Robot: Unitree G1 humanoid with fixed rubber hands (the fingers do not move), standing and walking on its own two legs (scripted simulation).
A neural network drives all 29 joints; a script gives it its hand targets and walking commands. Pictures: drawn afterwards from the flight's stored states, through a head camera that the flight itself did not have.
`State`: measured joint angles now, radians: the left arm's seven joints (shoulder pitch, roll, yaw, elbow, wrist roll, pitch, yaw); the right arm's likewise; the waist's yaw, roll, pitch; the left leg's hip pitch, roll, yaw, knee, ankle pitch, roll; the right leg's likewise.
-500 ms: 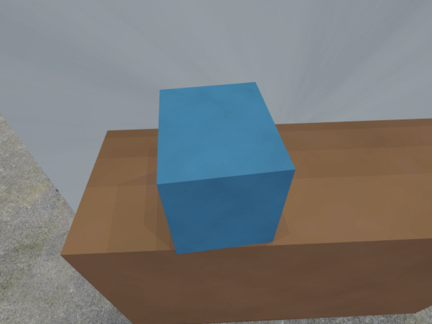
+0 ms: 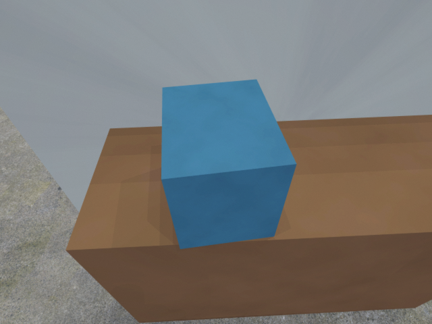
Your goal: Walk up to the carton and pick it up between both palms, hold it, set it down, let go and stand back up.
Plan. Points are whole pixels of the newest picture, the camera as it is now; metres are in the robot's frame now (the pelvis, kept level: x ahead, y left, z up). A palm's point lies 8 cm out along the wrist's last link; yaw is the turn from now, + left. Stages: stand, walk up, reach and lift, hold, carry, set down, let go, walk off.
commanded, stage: stand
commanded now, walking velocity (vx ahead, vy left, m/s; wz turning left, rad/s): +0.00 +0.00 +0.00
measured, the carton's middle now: (219, 162) +0.44 +0.01 +0.05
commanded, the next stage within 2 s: none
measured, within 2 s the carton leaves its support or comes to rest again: neither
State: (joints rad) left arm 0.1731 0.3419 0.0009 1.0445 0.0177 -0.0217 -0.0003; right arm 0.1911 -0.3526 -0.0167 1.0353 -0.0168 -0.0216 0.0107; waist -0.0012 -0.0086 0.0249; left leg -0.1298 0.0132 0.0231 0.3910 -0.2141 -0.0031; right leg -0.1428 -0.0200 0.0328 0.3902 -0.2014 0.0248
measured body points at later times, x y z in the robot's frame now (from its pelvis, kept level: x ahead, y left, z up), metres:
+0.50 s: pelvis +0.00 +0.00 +0.00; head +0.00 +0.00 +0.45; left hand +0.08 +0.30 -0.13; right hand +0.07 -0.31 -0.13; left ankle +0.00 +0.12 -0.74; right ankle +0.01 -0.14 -0.74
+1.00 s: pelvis +0.01 +0.00 +0.00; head +0.01 +0.00 +0.45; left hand +0.08 +0.30 -0.13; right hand +0.08 -0.31 -0.13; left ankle +0.00 +0.12 -0.74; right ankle +0.01 -0.14 -0.74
